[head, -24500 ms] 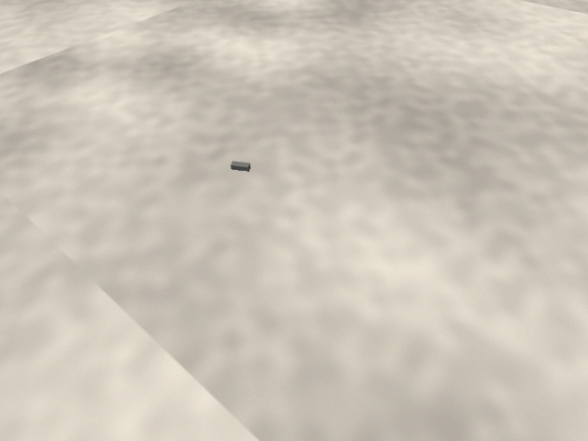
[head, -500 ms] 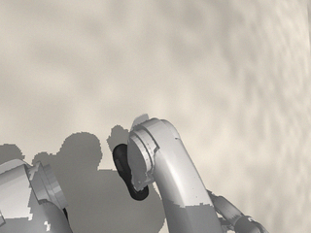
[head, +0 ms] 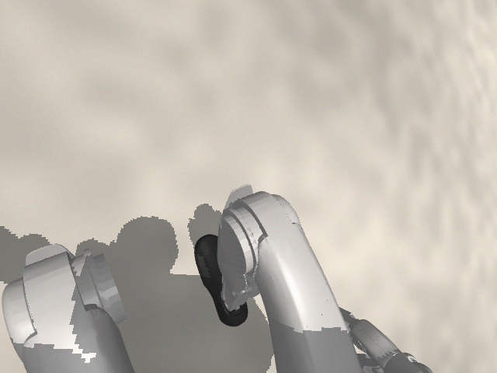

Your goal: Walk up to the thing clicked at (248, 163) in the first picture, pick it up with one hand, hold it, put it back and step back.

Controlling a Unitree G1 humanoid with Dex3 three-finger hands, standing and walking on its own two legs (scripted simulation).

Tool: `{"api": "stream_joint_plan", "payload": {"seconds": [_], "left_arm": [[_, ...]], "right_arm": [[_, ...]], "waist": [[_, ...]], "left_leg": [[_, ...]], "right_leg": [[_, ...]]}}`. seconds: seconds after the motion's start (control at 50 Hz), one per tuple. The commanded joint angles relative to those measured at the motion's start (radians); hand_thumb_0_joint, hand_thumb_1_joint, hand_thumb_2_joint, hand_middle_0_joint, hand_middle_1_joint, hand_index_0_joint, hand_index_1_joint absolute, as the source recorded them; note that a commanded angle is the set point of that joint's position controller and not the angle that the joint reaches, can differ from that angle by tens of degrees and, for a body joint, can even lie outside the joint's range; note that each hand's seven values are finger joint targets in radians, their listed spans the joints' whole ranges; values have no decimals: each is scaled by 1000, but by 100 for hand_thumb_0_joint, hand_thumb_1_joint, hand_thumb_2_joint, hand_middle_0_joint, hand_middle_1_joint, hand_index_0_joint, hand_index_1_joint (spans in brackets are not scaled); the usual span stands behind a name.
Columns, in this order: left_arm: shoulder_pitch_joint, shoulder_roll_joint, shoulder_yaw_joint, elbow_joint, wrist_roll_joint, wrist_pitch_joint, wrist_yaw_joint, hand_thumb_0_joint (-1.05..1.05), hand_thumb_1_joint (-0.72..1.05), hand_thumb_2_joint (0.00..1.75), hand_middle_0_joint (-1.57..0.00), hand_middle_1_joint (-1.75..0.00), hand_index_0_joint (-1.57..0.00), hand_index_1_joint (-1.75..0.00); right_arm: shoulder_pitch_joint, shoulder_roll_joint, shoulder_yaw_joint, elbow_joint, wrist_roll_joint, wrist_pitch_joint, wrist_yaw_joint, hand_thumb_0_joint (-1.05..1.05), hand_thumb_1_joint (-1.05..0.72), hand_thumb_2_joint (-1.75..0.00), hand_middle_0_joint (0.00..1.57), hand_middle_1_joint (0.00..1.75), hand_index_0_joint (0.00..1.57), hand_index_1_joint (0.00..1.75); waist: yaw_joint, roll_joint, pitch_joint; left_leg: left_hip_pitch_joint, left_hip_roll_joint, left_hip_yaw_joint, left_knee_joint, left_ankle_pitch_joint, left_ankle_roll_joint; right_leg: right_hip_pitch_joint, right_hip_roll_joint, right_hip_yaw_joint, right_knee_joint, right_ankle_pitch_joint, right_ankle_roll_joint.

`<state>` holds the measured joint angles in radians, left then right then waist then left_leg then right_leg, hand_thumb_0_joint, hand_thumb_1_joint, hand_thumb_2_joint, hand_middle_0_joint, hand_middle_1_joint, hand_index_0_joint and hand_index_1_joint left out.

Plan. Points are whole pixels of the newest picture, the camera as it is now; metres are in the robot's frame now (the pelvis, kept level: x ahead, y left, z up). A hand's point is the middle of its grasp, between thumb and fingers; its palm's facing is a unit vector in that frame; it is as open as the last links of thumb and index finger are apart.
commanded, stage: settle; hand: left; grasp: from above
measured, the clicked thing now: out of the picture +0.47 +0.38 -0.27
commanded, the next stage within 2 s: lift in 0.56 s
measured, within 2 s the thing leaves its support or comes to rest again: neither
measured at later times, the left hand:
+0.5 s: hand out of the picture +0.45 +0.36 -0.15, palm faces -0.44 -0.08 -0.89, open 6.5 cm
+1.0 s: hand out of the picture +0.42 +0.36 -0.09, palm faces -0.48 -0.12 -0.87, open 6.5 cm
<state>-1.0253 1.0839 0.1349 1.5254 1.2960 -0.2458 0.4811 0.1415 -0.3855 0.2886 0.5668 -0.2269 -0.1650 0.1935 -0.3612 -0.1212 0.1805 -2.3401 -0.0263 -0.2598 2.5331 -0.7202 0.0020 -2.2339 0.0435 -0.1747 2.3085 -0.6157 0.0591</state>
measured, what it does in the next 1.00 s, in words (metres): rises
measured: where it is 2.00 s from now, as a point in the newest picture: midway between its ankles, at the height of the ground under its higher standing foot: (172, 329)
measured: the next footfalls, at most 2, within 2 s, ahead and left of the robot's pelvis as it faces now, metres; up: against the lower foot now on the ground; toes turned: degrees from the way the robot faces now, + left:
none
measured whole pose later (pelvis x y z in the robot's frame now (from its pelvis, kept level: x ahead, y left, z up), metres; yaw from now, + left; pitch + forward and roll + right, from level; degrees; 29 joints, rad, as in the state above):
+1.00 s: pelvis -0.01 +0.00 +0.05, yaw +7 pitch +36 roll -11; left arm -0.88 0.81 0.07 1.14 1.16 -0.22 0.11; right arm 0.21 -0.32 0.09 0.60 -0.09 0.06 0.11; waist -0.24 0.04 -0.05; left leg -2.27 -0.04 -0.14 2.30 -0.65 0.01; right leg -2.19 -0.01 -0.08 2.17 -0.61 0.04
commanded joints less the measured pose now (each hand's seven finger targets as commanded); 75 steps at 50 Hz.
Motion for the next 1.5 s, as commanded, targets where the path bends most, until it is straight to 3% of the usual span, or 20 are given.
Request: {"api": "stream_joint_plan", "payload": {"seconds": [0.0,0.02,0.06,0.1,0.16,0.28,0.3,0.48,0.66,0.72,0.86,0.9,1.0,1.02,1.1,1.12,1.2,1.26,1.36,1.48], "left_arm": [[-242,222,14,-277,-40,5,-20,0,85,10,-116,-19,-121,-15],[-224,222,21,-272,-36,9,-35,0,87,13,-118,-20,-122,-16],[-204,136,-22,-280,-50,20,-72,0,93,11,-122,-17,-126,-13],[-209,134,-20,-291,-53,24,-89,0,93,13,-123,-16,-127,-13],[-233,64,-49,-307,-65,29,-124,0,93,7,-123,-13,-127,-8],[-256,65,-47,-324,-63,13,-170,0,83,2,-118,-6,-121,-3],[-250,74,-43,-331,-60,9,-174,0,82,3,-119,-5,-121,-3],[-294,72,-35,-382,-51,-1,-206,0,80,3,-116,-8,-119,-5],[-281,83,-16,-424,-78,4,-231,0,81,1,-117,-15,-121,-10],[-260,67,-19,-425,-93,10,-248,0,79,6,-113,-15,-117,-11],[-188,70,7,-505,-141,36,-316,0,76,10,-109,-21,-114,-16],[-153,36,-8,-517,-146,34,-336,0,77,11,-111,-19,-116,-15],[-118,-12,-8,-634,-191,14,-372,0,77,17,-113,-20,-116,-16],[-125,5,0,-671,-195,8,-376,0,75,16,-110,-21,-114,-17],[-82,-57,-23,-729,-224,-5,-390,0,75,19,-109,-24,-113,-20],[-54,-35,-12,-727,-220,-7,-391,0,73,19,-107,-25,-111,-21],[-28,-71,-21,-815,-242,-4,-384,0,76,22,-109,-28,-113,-24],[20,-118,-42,-818,-260,15,-381,0,76,19,-108,-28,-112,-23],[102,-122,-32,-881,-264,64,-390,0,75,19,-106,-28,-111,-23],[246,-186,-57,-973,-314,112,-427,0,74,18,-106,-26,-110,-22]], "right_arm": [[200,-317,-152,22,27,17,-8,0,-91,-90,20,30,20,30],[197,-317,-161,14,30,24,-6,0,-91,-90,20,30,20,30],[210,-300,-175,25,39,37,-3,0,-91,-90,20,30,20,30],[205,-297,-184,19,52,52,-3,0,-90,-90,20,30,20,30],[229,-278,-197,38,65,68,-3,0,-90,-90,20,30,20,30],[232,-266,-212,30,85,100,-20,0,-91,-90,20,30,20,30],[226,-257,-211,23,88,106,-23,0,-91,-90,20,30,20,30],[241,-237,-228,14,99,145,-57,0,-91,-90,20,30,20,30],[261,-210,-241,27,108,173,-85,0,-94,-91,20,30,20,30],[269,-213,-250,28,113,180,-91,0,-92,-91,20,30,20,30],[277,-195,-284,22,139,211,-94,0,-92,-91,20,30,20,30],[271,-190,-294,18,141,220,-97,0,-92,-91,20,30,20,30],[258,-179,-325,13,157,233,-108,0,-92,-91,20,30,20,30],[251,-169,-327,13,161,236,-110,0,-92,-91,20,30,20,30],[237,-154,-349,11,174,238,-122,0,-92,-91,20,30,20,30],[235,-151,-348,13,178,239,-127,0,-92,-91,20,30,20,30],[221,-129,-362,3,195,238,-139,0,-91,-90,20,30,20,30],[205,-122,-363,11,206,234,-149,0,-91,-90,20,30,20,30],[179,-107,-372,-1,222,239,-163,0,-91,-90,20,30,20,30],[134,-70,-369,-12,237,236,-188,0,-90,-90,20,30,20,30]], "waist": [[3,650,-779],[5,670,-812],[6,632,-771],[12,598,-781],[2,546,-741],[21,504,-768],[37,498,-796],[44,519,-843],[68,483,-903],[71,486,-905],[124,508,-988],[120,457,-953],[150,474,-960],[158,480,-1011],[159,441,-1006],[176,425,-1012],[193,423,-1058],[193,411,-998],[219,391,-1005],[240,305,-957]], "left_leg": [[603,45,102,-316,297,-22],[621,45,101,-319,305,-22],[600,41,102,-324,303,-19],[565,37,109,-331,276,-9],[536,28,118,-342,261,-1],[527,11,120,-355,245,4],[532,12,128,-363,237,6],[553,-3,147,-394,214,8],[546,-7,189,-413,235,18],[568,-6,182,-424,242,16],[641,-8,190,-500,269,17],[619,-12,199,-497,255,24],[692,-11,171,-579,189,18],[712,-4,184,-592,196,22],[735,-8,180,-639,161,29],[745,-4,179,-656,156,31],[824,4,170,-729,163,32],[863,8,160,-790,152,29],[976,13,148,-888,192,28],[1044,18,191,-996,209,37]], "right_leg": [[340,21,-83,-177,228,-104],[338,19,-82,-175,227,-106],[298,15,-78,-183,223,-105],[301,16,-69,-186,213,-105],[286,10,-59,-206,210,-104],[280,-1,-43,-214,190,-108],[293,1,-38,-216,183,-107],[295,-8,-21,-242,151,-111],[364,-12,4,-285,163,-109],[346,-14,2,-290,162,-114],[402,-23,22,-318,184,-112],[402,-24,29,-343,168,-115],[368,-31,42,-371,117,-116],[407,-28,48,-377,133,-111],[433,-30,65,-426,124,-107],[452,-26,65,-433,123,-104],[517,-27,73,-473,150,-93],[547,-28,73,-516,146,-89],[656,-28,79,-596,171,-83],[854,-22,100,-761,181,-74]]}}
